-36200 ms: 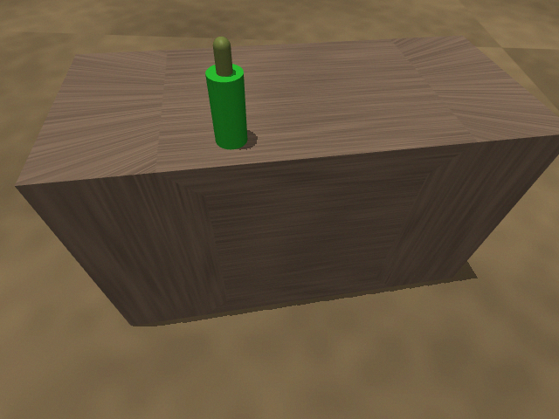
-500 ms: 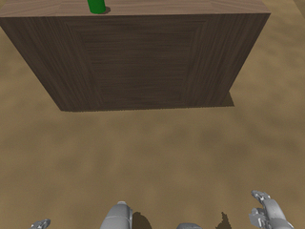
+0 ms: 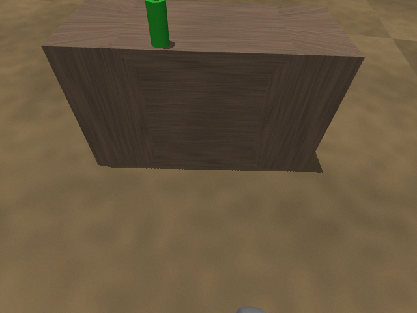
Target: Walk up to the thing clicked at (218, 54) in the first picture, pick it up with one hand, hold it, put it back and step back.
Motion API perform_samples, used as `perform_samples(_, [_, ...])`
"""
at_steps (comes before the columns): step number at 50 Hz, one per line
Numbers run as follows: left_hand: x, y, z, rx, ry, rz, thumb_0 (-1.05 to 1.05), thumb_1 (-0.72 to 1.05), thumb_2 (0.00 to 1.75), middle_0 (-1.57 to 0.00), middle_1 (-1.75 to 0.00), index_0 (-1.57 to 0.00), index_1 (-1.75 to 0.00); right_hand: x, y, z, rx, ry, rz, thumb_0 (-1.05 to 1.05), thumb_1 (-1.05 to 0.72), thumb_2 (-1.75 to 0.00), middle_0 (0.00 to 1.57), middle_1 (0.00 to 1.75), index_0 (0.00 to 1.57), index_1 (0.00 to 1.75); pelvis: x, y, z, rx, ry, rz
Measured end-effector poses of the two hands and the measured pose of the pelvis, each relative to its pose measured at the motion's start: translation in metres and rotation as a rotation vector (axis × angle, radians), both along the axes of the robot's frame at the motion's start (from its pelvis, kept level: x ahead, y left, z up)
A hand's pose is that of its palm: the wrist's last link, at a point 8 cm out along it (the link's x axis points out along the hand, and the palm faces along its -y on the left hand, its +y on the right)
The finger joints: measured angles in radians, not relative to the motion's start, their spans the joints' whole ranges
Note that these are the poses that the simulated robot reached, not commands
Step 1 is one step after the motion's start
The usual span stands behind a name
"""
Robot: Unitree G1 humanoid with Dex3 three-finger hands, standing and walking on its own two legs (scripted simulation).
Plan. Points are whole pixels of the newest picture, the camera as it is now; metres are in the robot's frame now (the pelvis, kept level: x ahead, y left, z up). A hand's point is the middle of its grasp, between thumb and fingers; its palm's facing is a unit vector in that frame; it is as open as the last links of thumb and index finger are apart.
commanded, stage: step back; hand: left
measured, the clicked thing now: (157, 13) +1.08 +0.20 +0.10
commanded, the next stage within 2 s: stand in 0.64 s
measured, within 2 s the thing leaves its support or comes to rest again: neither
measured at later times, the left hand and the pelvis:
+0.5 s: hand out of the picture +0.12 +0.28 -0.16, palm faces +0.04 -0.93 -0.38, open 7.4 cm; pelvis +0.05 +0.01 -0.01, yaw +1 degrees
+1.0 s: hand out of the picture +0.13 +0.27 -0.14, palm faces -0.01 -0.94 -0.34, open 7.4 cm; pelvis +0.05 +0.02 +0.02, yaw +0 degrees
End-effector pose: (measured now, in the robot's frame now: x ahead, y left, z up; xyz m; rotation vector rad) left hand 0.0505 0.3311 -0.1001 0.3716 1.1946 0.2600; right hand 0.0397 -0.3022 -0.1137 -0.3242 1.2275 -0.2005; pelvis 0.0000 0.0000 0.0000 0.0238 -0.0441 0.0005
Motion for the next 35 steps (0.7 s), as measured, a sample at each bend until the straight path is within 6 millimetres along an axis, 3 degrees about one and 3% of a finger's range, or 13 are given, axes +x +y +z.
perform_samples(7, [0.02,-0.03,-0.006,-0.014,-0.043,-0.006,0.01,0.91,0.9,-0.21,-0.3,-0.2,-0.3,0.023,-0.025,-0.01,-0.018,-0.002,-0.005,0.01,-0.9,-0.89,0.2,0.3,0.2,0.3,0.014,-0.017,-0.008,-0.044,-0.011,0.012])
perform_samples(13, [0.024,-0.042,0.0,-0.034,-0.044,0.02,0.01,0.91,0.9,-0.21,-0.3,-0.2,-0.3,0.058,-0.025,-0.006,-0.018,-0.009,0.033,0.01,-0.9,-0.89,0.2,0.3,0.2,0.3,0.028,-0.016,0.0,-0.02,0.001,0.02])
perform_samples(19, [0.032,-0.026,-0.006,-0.034,-0.007,0.034,0.01,0.9,0.9,-0.21,-0.3,-0.2,-0.3,0.086,-0.009,-0.006,-0.023,-0.015,0.057,0.01,-0.91,-0.9,0.2,0.3,0.2,0.3,0.042,-0.002,-0.002,-0.024,0.009,0.028])
perform_samples(25, [0.056,-0.005,-0.017,-0.04,-0.014,0.041,0.01,0.91,0.9,-0.21,-0.3,-0.2,-0.3,0.101,0.018,-0.005,-0.018,-0.021,0.055,0.01,-0.9,-0.89,0.2,0.3,0.2,0.3,0.049,0.013,-0.005,-0.018,0.006,0.017])
perform_samples(35, [0.076,0.001,-0.011,-0.059,-0.009,0.004,0.01,0.91,0.9,-0.21,-0.3,-0.2,-0.3,0.134,0.042,0.007,0.023,-0.094,0.061,0.01,-0.9,-0.89,0.2,0.3,0.2,0.3,0.057,0.022,0.005,-0.036,0.013,0.002])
